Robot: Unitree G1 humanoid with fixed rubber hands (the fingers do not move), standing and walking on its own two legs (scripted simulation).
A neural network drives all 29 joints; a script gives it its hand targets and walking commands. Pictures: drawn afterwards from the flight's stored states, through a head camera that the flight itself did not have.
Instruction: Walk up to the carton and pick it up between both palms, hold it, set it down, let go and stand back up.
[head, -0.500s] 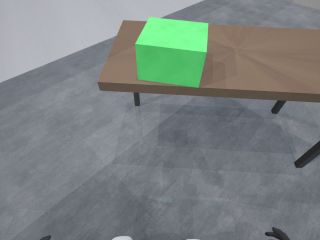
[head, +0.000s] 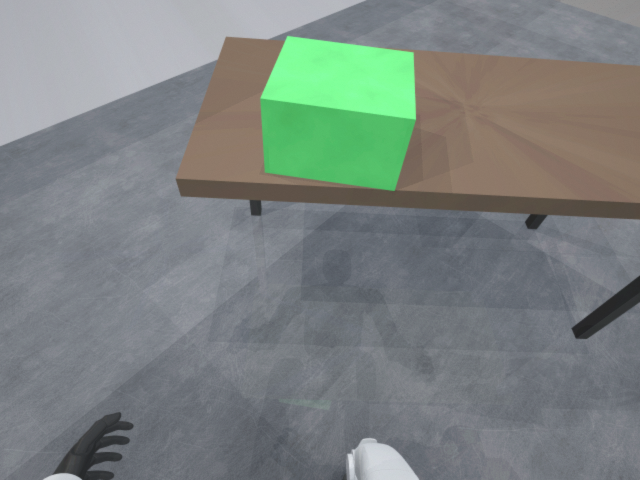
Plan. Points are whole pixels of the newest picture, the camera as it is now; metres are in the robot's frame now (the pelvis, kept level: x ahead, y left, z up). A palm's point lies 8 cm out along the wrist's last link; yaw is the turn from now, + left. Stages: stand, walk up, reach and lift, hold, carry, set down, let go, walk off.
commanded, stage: walk up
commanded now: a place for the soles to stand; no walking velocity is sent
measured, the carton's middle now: (339, 111) +0.76 -0.05 +0.03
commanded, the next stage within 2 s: none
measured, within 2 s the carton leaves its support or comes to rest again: neither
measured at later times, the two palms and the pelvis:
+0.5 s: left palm out of the picture +0.13 +0.32 -0.09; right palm (553, 478) +0.14 -0.31 -0.08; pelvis +0.08 +0.01 +0.00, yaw +1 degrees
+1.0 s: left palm (101, 405) +0.23 +0.28 -0.08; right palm (553, 400) +0.23 -0.35 -0.08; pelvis +0.17 -0.03 +0.01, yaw +0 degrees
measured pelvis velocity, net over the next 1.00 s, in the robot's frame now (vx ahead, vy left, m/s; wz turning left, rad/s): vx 0.17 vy -0.03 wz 0.00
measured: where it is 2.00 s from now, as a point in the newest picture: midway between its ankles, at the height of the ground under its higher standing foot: (311, 427)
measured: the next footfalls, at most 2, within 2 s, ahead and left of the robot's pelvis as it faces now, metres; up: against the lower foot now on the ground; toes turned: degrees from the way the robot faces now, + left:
right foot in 0.04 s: +0.15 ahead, -0.13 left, +0.00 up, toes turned -2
left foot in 0.46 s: +0.16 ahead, +0.14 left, +0.00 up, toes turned +1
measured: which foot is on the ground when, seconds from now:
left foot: down 0.00-0.06, up 0.08-0.44, down 0.46-0.80, up 0.82-1.00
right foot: up 0.00-0.02, down 0.04-0.46, up 0.48-0.76, down 0.78-1.00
